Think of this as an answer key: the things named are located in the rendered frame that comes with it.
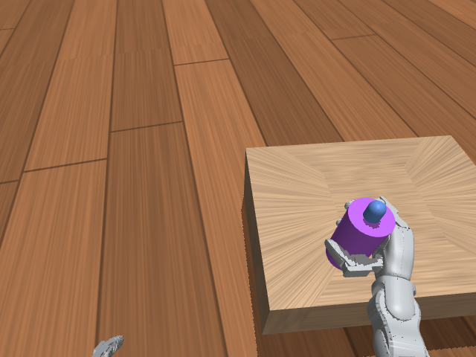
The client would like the right robot hand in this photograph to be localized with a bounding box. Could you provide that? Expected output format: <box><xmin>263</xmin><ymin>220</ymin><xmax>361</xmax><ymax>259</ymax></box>
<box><xmin>324</xmin><ymin>196</ymin><xmax>414</xmax><ymax>281</ymax></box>

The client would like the left robot hand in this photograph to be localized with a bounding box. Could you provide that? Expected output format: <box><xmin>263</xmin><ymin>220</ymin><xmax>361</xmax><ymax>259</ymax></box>
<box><xmin>92</xmin><ymin>335</ymin><xmax>123</xmax><ymax>357</ymax></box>

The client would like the right robot arm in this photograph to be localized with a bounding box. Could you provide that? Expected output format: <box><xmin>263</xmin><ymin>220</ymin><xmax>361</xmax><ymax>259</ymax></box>
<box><xmin>367</xmin><ymin>275</ymin><xmax>430</xmax><ymax>357</ymax></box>

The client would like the bottle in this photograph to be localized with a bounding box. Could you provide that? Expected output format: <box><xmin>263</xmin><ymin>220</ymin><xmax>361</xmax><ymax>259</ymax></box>
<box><xmin>326</xmin><ymin>198</ymin><xmax>396</xmax><ymax>270</ymax></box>

